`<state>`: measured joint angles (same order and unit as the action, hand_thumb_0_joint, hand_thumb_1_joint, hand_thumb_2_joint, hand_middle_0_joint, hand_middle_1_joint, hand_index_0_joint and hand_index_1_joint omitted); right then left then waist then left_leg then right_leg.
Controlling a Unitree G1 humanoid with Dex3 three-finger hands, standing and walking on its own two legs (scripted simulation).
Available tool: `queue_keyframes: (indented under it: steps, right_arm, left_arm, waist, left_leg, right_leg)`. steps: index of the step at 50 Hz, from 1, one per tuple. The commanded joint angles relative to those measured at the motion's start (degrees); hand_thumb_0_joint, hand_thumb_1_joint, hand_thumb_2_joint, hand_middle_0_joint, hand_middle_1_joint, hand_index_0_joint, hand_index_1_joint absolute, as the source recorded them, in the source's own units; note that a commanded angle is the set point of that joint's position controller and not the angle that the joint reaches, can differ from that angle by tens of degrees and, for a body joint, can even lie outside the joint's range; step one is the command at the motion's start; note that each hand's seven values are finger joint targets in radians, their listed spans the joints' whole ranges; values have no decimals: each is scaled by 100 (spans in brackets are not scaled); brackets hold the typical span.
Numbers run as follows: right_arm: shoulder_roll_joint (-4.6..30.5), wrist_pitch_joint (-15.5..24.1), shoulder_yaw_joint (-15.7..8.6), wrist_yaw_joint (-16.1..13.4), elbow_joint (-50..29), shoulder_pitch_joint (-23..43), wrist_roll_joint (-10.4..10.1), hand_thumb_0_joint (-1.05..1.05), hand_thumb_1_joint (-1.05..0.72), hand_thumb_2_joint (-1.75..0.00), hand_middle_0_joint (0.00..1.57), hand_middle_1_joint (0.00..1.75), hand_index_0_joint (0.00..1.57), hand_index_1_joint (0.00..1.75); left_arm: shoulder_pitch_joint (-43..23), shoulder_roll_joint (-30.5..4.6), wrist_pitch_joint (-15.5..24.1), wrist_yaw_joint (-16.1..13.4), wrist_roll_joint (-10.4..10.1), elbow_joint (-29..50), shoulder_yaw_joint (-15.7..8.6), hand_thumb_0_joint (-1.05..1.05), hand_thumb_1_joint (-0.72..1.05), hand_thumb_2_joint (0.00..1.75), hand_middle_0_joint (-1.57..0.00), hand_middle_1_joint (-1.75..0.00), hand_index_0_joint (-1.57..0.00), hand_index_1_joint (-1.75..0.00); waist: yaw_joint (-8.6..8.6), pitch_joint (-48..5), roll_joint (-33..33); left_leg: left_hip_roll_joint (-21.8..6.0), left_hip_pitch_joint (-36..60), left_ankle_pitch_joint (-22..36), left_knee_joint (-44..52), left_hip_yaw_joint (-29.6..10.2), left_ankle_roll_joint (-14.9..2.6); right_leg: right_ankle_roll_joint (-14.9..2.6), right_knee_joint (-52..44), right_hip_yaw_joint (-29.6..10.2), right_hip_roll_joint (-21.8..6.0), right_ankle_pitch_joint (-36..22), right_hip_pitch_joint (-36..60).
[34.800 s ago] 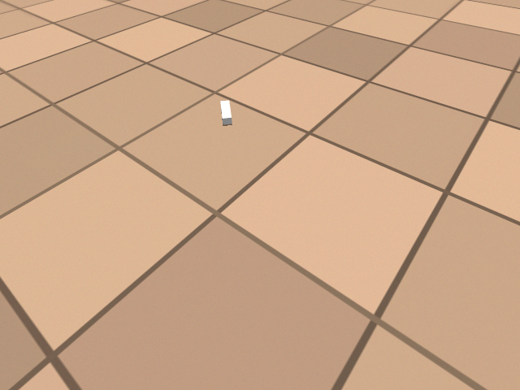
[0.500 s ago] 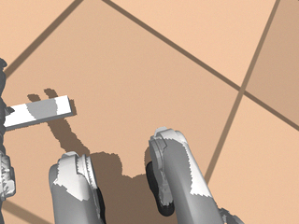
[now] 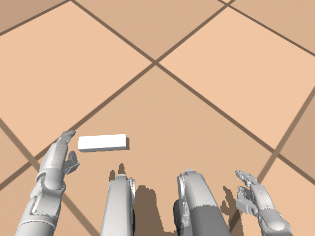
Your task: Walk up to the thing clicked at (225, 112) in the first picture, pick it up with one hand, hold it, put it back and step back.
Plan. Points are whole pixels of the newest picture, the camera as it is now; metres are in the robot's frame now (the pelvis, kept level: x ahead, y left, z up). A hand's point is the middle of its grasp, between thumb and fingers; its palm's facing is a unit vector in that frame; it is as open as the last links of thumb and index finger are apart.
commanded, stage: home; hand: left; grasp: from above
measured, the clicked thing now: (103, 143) +0.51 +0.24 -0.50
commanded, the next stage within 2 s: none
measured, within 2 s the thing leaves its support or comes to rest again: neither
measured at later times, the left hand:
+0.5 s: hand (52, 183) +0.25 +0.19 +0.11, palm faces +0.10 -0.97 -0.21, open 7.4 cm
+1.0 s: hand (40, 195) +0.23 +0.19 +0.14, palm faces +0.11 -0.98 -0.19, open 7.4 cm
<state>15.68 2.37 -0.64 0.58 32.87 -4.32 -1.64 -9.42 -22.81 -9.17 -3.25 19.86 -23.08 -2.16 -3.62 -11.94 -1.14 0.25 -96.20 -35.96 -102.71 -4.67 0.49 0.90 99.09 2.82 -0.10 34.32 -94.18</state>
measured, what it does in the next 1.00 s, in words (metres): rises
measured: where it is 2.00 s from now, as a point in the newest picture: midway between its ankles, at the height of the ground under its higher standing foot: outside the picture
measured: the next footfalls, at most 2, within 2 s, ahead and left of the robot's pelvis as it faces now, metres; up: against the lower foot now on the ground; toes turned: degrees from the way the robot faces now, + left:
none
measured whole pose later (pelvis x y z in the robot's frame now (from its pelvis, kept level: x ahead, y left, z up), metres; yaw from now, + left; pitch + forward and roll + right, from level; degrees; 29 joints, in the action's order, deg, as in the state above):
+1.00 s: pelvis +0.07 +0.00 +0.19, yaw +3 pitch +10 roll -3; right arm 12.4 14.5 2.6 -10.3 30.3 -15.9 -0.6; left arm 28.4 -12.9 -25.6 -0.9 -3.3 6.8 -1.9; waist -2.1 -9.4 -2.0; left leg -0.6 -39.5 -27.8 -57.6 -4.1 0.5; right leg 0.5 53.8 3.0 0.1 26.2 -37.3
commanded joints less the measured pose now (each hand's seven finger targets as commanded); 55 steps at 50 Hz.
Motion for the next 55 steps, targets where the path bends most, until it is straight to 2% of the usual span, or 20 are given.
queue_keyframes:
  steps: [1, 4, 6, 7, 10, 12, 13, 15, 16, 19, 23, 25, 30, 35, 36, 41, 44, 47, 49, 55]
  right_arm:
    - [793, 364, -262, -273, -645, -377, -59, 0, -90, -90, 20, 30, 20, 30]
    - [692, 484, -191, -385, -720, -289, -68, 0, -90, -90, 20, 30, 20, 30]
    - [621, 550, -150, -464, -774, -354, -91, 0, -90, -90, 20, 30, 20, 30]
    - [587, 571, -142, -498, -741, -396, -87, 0, -90, -90, 20, 30, 20, 30]
    - [504, 636, -44, -618, -824, -508, -95, 0, -90, -90, 20, 30, 20, 30]
    - [463, 687, -8, -703, -814, -587, -95, 0, -90, -90, 20, 30, 20, 30]
    - [439, 713, 14, -757, -835, -642, -100, 0, -90, -90, 20, 30, 20, 30]
    - [403, 778, 56, -844, -887, -709, -101, 0, -90, -90, 20, 30, 20, 30]
    - [393, 807, 75, -879, -926, -741, -100, 0, -90, -90, 20, 30, 20, 30]
    - [357, 885, 85, -992, -1034, -890, -73, 0, -90, -90, 20, 30, 20, 30]
    - [296, 1007, 84, -1111, -1115, -1028, -40, 0, -90, -90, 20, 30, 20, 30]
    - [284, 1079, 64, -1156, -1185, -1020, -19, 0, -90, -90, 20, 30, 20, 30]
    - [283, 1231, 29, -1212, -1235, -1059, 31, 0, -90, -90, 20, 30, 20, 30]
    - [335, 1373, 13, -1222, -1232, -948, 70, 0, -90, -90, 20, 30, 20, 30]
    - [356, 1411, -2, -1224, -1236, -941, 78, 0, -90, -90, 20, 30, 20, 30]
    - [384, 1525, -10, -1202, -1191, -918, 105, 0, -90, -90, 20, 30, 20, 30]
    - [389, 1562, -27, -1195, -1139, -912, 110, 0, -90, -90, 20, 30, 20, 30]
    - [383, 1559, -12, -1190, -1136, -887, 116, 0, -90, -90, 20, 30, 20, 30]
    - [370, 1562, 11, -1191, -1103, -881, 123, 0, -90, -90, 20, 30, 20, 30]
    - [389, 1555, -8, -1188, -1099, -856, 130, 0, -90, -90, 20, 30, 20, 30]
  left_arm:
    - [-401, -663, -146, -156, -686, 1612, -284, 0, 90, 90, -20, -30, -20, -30]
    - [-82, -590, -315, -184, -1182, 1952, -328, 0, 90, 90, -20, -30, -20, -30]
    - [305, -471, -437, -227, -1389, 2043, -372, 0, 90, 90, -20, -30, -20, -30]
    - [565, -395, -506, -237, -1476, 2053, -375, 0, 90, 90, -20, -30, -20, -30]
    - [1007, -248, -710, -263, -1729, 2278, -430, 0, 90, 90, -20, -30, -20, -30]
    - [1281, -24, -829, -250, -1886, 2387, -401, 0, 90, 90, -20, -30, -20, -30]
    - [1477, -6, -896, -253, -1979, 2442, -486, 0, 90, 90, -20, -30, -20, -30]
    - [1772, 135, -1005, -235, -2141, 2657, -466, 0, 90, 90, -20, -30, -20, -30]
    - [1987, 168, -1061, -221, -2200, 2777, -466, 0, 90, 90, -20, -30, -20, -30]
    - [2448, 286, -1203, -181, -2329, 3168, -458, 0, 90, 90, -20, -30, -20, -30]
    - [3139, 416, -1360, -133, -2404, 3569, -412, 0, 90, 90, -20, -30, -20, -30]
    - [3264, 408, -1369, -104, -2386, 3967, -379, 0, 90, 90, -20, -30, -20, -30]
    - [3745, 519, -1427, 16, -2364, 4135, -286, 0, 90, 90, -20, -30, -20, -30]
    - [3704, 485, -1436, 150, -2342, 4066, -271, 0, 90, 90, -20, -30, -20, -30]
    - [3664, 481, -1436, 172, -2325, 4042, -287, 0, 90, 90, -20, -30, -20, -30]
    - [3490, 414, -1387, 228, -2287, 4092, -321, 0, 90, 90, -20, -30, -20, -30]
    - [3560, 418, -1363, 236, -2269, 4169, -303, 0, 90, 90, -20, -30, -20, -30]
    - [3665, 389, -1348, 200, -2250, 4147, -324, 0, 90, 90, -20, -30, -20, -30]
    - [3553, 417, -1337, 196, -2261, 4137, -294, 0, 90, 90, -20, -30, -20, -30]
    - [3686, 411, -1344, 181, -2246, 4074, -297, 0, 90, 90, -20, -30, -20, -30]
  waist:
    - [-169, -2256, -568]
    - [-195, -2100, -590]
    - [-196, -2064, -465]
    - [-185, -1959, -456]
    - [-129, -1751, -434]
    - [-152, -1592, -407]
    - [-98, -1576, -407]
    - [-91, -1355, -387]
    - [-39, -1218, -422]
    - [-21, -1014, -443]
    - [18, -681, -384]
    - [29, -620, -461]
    - [26, -282, -222]
    - [46, 135, 3]
    - [-7, 119, 0]
    - [40, 46, -115]
    - [73, -219, -291]
    - [131, -228, -224]
    - [90, -220, -183]
    - [152, -156, -137]
  left_leg:
    - [-20, 2765, -324, 2385, -79, -203]
    - [-10, 3139, -215, 2730, -66, -210]
    - [-9, 3449, 178, 2929, -30, -206]
    - [-7, 3574, 427, 3029, 15, -201]
    - [-8, 4021, 665, 3466, -23, -188]
    - [-31, 4311, 920, 3727, -54, -167]
    - [-29, 4494, 1055, 3830, -26, -161]
    - [-25, 4718, 1113, 4131, -39, -146]
    - [-19, 4836, 1097, 4304, -57, -136]
    - [-16, 5224, 1284, 4653, 12, -133]
    - [-2, 5637, 1590, 5058, 76, -117]
    - [-8, 5817, 1723, 5180, 83, -109]
    - [8, 5990, 1940, 5373, 102, -143]
    - [20, 5940, 1532, 5547, 109, -170]
    - [9, 5986, 1522, 5553, 129, -171]
    - [32, 6070, 1584, 5532, 149, -162]
    - [11, 6273, 1930, 5511, 146, -119]
    - [36, 6274, 2094, 5425, 171, -136]
    - [49, 6233, 2096, 5400, 187, -152]
    - [25, 6193, 2024, 5457, 158, -136]
  right_leg:
    - [-217, -2047, -78, 134, -33, 2079]
    - [-197, -2459, -137, 128, -105, 2575]
    - [-203, -2743, -147, 132, -389, 3011]
    - [-205, -2897, -165, 127, -588, 3221]
    - [-204, -3331, -169, 129, -776, 3736]
    - [-203, -3543, -139, 133, -983, 3995]
    - [-202, -3675, -141, 130, -1092, 4185]
    - [-193, -3967, -128, 131, -1145, 4485]
    - [-191, -4104, -105, 134, -1136, 4624]
    - [-174, -4524, -81, 147, -1308, 5060]
    - [-165, -4986, -38, 178, -1539, 5515]
    - [-156, -5089, -7, 192, -1641, 5623]
    - [-148, -5345, 38, 203, -1768, 5842]
    - [-102, -5533, 85, 195, -1383, 5799]
    - [-117, -5507, 83, 196, -1355, 5775]
    - [-105, -5491, 60, 158, -1425, 5850]
    - [-130, -5381, 66, 170, -1691, 5940]
    - [-121, -5393, 45, 153, -1878, 6047]
    - [-108, -5415, 29, 144, -1931, 6071]
    - [-111, -5410, 53, 160, -1841, 6042]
